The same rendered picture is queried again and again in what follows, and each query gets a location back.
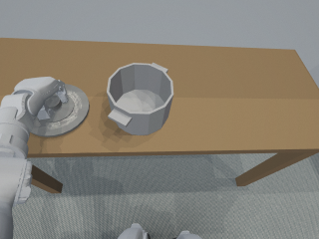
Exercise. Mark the robot left hand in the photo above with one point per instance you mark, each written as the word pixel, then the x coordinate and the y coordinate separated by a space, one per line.
pixel 46 87

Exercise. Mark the robot left forearm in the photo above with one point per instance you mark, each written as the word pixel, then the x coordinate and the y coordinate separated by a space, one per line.
pixel 17 114

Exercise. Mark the lid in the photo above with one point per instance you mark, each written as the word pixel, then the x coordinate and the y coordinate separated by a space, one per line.
pixel 67 117

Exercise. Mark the pot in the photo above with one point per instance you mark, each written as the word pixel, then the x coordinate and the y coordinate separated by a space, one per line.
pixel 140 97

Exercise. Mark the robot left upper arm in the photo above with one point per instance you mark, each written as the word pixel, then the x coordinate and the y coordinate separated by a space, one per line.
pixel 15 188

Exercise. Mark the robot left shin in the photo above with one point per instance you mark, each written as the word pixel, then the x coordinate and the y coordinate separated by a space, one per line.
pixel 136 225

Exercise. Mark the robot right shin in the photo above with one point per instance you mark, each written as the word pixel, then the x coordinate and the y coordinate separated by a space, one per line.
pixel 183 232

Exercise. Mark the table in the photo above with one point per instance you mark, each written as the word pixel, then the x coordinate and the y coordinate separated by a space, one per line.
pixel 226 100

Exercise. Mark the robot shin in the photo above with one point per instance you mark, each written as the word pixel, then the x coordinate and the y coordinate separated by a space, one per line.
pixel 136 225
pixel 183 232

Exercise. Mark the knob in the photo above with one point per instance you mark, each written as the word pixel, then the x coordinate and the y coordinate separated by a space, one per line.
pixel 53 102

